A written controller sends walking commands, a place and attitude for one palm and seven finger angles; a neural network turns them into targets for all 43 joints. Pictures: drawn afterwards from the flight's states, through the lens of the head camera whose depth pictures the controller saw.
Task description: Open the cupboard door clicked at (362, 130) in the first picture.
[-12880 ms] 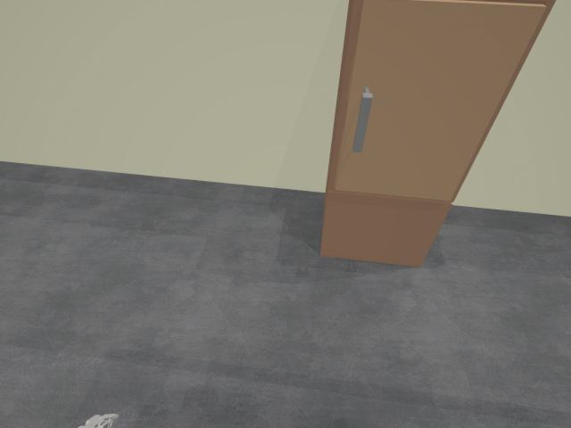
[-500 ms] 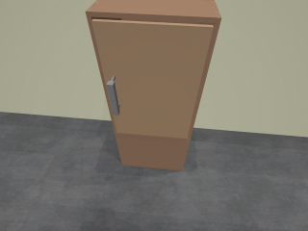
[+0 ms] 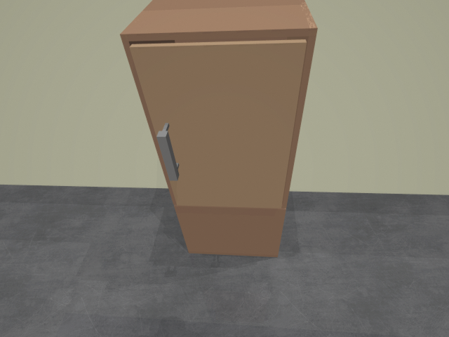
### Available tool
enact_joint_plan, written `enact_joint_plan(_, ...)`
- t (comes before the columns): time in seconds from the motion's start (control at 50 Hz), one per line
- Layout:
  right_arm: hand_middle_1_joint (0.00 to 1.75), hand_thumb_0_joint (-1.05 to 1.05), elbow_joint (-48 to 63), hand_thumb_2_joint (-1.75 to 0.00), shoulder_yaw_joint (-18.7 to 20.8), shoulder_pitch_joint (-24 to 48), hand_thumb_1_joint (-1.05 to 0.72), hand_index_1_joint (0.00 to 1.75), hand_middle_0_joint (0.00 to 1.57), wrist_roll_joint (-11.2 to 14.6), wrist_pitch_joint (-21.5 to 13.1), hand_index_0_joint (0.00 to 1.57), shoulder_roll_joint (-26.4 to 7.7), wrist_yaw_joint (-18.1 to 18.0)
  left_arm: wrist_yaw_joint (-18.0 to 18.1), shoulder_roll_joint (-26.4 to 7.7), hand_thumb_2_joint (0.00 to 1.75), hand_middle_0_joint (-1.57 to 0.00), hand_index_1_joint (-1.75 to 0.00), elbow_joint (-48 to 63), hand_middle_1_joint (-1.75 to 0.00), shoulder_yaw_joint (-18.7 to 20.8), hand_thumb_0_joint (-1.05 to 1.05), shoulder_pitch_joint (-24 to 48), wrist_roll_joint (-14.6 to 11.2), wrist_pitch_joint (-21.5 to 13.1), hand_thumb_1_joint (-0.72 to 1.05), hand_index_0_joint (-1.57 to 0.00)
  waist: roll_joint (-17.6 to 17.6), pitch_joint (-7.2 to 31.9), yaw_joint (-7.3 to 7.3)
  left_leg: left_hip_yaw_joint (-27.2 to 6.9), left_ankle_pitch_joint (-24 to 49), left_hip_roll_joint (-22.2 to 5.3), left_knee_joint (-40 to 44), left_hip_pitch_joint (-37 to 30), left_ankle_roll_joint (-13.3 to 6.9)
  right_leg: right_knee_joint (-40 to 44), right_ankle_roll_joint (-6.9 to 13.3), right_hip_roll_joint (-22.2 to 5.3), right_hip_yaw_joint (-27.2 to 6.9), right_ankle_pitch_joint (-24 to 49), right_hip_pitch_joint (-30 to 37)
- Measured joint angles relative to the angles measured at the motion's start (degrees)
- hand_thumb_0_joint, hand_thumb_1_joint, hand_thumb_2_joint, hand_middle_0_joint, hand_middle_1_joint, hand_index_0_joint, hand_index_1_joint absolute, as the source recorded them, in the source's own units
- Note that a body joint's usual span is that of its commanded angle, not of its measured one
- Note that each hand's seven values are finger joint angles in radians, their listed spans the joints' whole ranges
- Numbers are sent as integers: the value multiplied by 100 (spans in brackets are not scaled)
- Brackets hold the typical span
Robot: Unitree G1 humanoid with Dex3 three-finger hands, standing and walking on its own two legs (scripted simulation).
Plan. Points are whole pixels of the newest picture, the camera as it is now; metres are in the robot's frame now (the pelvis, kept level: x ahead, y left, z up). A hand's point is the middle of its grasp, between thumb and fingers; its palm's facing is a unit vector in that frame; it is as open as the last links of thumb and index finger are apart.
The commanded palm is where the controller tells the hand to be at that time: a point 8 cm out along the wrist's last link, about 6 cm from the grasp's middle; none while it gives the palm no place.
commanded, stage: look again from close up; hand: left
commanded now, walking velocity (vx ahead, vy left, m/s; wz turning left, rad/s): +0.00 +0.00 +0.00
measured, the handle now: (170, 152) +0.62 +0.20 -0.05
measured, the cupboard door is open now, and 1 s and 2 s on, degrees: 0 0 0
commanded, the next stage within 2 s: shuffle to correct the standing spot in 0.16 s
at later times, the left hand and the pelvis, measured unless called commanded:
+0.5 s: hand out of the picture +0.01 +0.15 -0.18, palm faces +0.07 -0.98 -0.20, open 7.3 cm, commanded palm none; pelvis +0.01 -0.01 -0.01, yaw +1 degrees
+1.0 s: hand out of the picture +0.07 +0.19 -0.18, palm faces +0.08 -0.98 -0.20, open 7.3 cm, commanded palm none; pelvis +0.06 +0.01 -0.01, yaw +0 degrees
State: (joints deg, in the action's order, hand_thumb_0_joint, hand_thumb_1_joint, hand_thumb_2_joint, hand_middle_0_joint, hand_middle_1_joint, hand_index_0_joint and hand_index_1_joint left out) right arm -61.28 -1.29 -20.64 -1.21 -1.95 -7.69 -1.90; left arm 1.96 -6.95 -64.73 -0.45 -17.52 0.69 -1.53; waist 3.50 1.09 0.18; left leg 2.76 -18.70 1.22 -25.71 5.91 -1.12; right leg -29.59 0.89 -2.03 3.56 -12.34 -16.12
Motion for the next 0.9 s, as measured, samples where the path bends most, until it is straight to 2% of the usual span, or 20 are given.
enact_joint_plan(0.32,30,0,-221,-89,40,197,-91,30,20,10,2,20,-179,-23,-8,-111,90,-20,-30,57,-30,51,1,256,-9,0,93,-20,-114,-304,-10,-47,57,-96,198,-175,120,84,108,93,62,-28,132)
enact_joint_plan(0.4,30,0,-221,-89,52,169,-91,30,20,-20,72,20,-212,3,-44,-90,90,-20,-30,91,-30,77,1,183,28,30,92,-20,-122,-282,-46,-65,-115,-155,-77,-80,136,-88,152,139,89,-155,85)
enact_joint_plan(0.52,30,0,-205,-89,88,65,-91,30,20,-47,130,20,-186,60,-88,-33,90,-20,-30,202,-30,176,1,-1,69,58,91,-21,-148,-227,-74,-77,-422,-275,-597,212,8,-226,173,195,217,-312,19)
enact_joint_plan(0.58,30,0,-195,-89,90,-7,-91,30,20,-53,67,20,-102,75,-104,-64,90,-20,-30,206,-30,223,1,-85,67,106,91,-21,-346,-218,-112,6,-386,-177,-421,108,108,-351,138,97,130,-413,-36)
enact_joint_plan(0.68,30,0,-144,-89,92,-248,-91,30,20,-54,-59,20,-32,15,-155,-52,90,-20,-30,188,-30,219,1,-94,86,142,91,-20,-330,-256,-61,110,-494,-78,-315,-92,-13,-942,239,41,109,-1131,-176)
enact_joint_plan(0.7,30,0,-148,-89,85,-285,-91,30,20,-48,-63,20,-20,4,-163,-46,90,-20,-30,208,-30,224,1,-60,80,115,91,-20,-295,-290,-43,111,-538,-70,-344,-121,-15,-867,262,46,142,-1068,-138)
enact_joint_plan(0.74,30,0,-178,-89,67,-328,-91,30,20,-6,-48,20,10,-10,-136,-50,90,-20,-30,264,-30,254,1,29,80,15,91,-20,-220,-370,-43,90,-673,-77,-686,-30,-14,-750,210,55,155,-602,-56)
enact_joint_plan(0.82,30,0,-247,-89,98,-90,-91,30,20,79,115,20,83,-24,-20,-63,90,-20,-30,365,-30,245,1,170,77,-162,92,-20,-165,-503,-63,4,-1184,-144,-2081,749,50,-603,135,21,291,-783,172)
enact_joint_plan(0.86,30,0,-184,-89,135,125,-91,30,20,96,137,20,116,-5,18,-86,90,-20,-30,402,-30,229,1,208,93,-97,92,-20,-245,-564,-55,43,-907,-212,-1670,889,77,-484,98,-15,286,-726,261)
enact_joint_plan(0.9,30,0,-79,-89,154,282,-91,30,20,82,51,20,111,11,23,-100,90,-20,-30,418,-30,207,1,223,52,3,91,-20,-267,-596,-37,24,167,-310,-781,824,92,-594,36,-3,275,-778,240)
